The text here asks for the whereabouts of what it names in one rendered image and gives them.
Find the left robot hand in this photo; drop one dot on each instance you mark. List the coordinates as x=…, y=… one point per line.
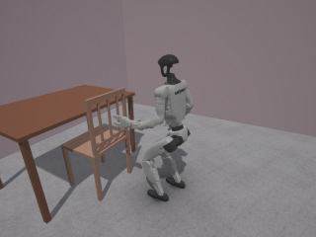
x=124, y=121

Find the right robot hand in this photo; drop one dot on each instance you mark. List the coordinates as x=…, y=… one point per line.
x=170, y=127

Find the right robot upper arm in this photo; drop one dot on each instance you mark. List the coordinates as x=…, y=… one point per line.
x=189, y=100

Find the robot left foot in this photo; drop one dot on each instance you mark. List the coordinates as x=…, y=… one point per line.
x=154, y=194

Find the robot left forearm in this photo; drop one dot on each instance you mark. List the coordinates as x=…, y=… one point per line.
x=140, y=125

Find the humanoid robot torso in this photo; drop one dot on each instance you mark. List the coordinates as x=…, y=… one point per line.
x=175, y=111

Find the table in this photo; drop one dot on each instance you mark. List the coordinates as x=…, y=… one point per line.
x=25, y=119

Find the chair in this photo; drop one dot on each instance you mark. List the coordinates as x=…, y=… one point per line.
x=98, y=140

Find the left robot upper arm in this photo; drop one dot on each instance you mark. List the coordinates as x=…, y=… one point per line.
x=160, y=95

